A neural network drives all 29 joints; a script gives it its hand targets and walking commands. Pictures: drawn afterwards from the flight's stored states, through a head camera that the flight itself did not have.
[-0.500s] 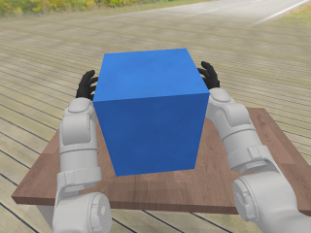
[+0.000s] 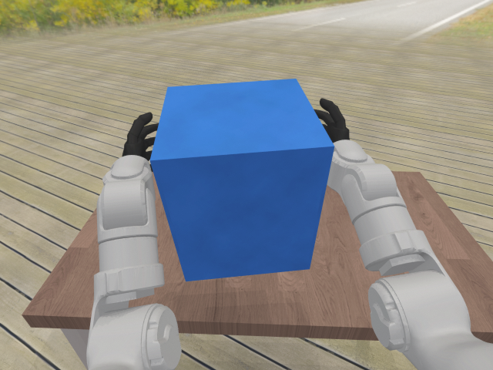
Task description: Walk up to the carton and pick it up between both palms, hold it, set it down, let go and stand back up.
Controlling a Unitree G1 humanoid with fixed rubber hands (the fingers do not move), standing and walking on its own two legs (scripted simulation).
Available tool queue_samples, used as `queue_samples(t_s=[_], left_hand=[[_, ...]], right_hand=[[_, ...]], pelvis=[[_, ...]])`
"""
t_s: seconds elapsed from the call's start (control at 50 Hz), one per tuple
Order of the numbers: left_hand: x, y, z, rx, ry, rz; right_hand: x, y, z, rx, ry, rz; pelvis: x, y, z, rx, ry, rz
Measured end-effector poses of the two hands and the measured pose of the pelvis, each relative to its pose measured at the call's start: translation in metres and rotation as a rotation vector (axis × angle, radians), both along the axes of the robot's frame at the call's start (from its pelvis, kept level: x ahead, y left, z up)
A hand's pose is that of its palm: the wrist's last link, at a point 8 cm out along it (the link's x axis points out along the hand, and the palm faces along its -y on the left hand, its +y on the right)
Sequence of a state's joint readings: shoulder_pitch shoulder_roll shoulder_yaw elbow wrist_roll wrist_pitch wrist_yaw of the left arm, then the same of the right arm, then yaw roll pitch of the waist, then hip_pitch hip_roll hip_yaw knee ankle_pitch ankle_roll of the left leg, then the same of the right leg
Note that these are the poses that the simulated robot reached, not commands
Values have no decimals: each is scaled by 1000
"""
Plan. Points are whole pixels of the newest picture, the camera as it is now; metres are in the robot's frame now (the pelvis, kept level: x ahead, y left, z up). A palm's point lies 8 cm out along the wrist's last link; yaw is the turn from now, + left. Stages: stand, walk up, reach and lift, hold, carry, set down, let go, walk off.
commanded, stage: hold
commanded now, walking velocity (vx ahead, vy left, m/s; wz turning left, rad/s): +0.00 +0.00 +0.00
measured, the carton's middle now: (240, 180) +0.37 -0.01 +0.20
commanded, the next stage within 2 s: none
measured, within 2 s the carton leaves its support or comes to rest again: neither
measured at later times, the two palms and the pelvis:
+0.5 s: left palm (136, 163) +0.37 +0.15 +0.24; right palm (330, 148) +0.37 -0.15 +0.25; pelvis +0.00 +0.00 +0.00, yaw +1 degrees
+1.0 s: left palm (138, 162) +0.36 +0.15 +0.25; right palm (334, 147) +0.37 -0.15 +0.25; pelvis +0.00 +0.00 +0.00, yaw +1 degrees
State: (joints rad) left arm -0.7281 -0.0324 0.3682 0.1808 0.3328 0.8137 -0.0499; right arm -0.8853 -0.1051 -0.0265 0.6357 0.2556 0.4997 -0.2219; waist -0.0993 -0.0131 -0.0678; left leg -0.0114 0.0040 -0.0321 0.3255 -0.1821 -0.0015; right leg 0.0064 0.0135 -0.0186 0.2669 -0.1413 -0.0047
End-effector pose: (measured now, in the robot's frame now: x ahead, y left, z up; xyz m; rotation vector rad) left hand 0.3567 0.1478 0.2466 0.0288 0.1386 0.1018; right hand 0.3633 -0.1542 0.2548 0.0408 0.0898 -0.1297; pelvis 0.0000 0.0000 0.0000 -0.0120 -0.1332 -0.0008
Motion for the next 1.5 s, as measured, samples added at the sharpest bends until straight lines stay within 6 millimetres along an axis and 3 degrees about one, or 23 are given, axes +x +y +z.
queue_samples(t_s=[0.76,0.94,1.22,1.5], left_hand=[[7,4,-11,-3,16,-1],[5,1,-1,2,-19,-1],[8,-2,-3,18,9,-2],[2,4,-4,-13,-1,-2]], right_hand=[[6,4,-10,-7,16,-1],[4,0,-1,-2,-19,0],[7,-2,-9,-5,9,-1],[2,3,2,-18,-2,-6]], pelvis=[[3,2,0,-2,9,8],[3,0,0,-4,5,13],[0,-2,1,-1,10,11],[-1,-1,0,0,6,9]])
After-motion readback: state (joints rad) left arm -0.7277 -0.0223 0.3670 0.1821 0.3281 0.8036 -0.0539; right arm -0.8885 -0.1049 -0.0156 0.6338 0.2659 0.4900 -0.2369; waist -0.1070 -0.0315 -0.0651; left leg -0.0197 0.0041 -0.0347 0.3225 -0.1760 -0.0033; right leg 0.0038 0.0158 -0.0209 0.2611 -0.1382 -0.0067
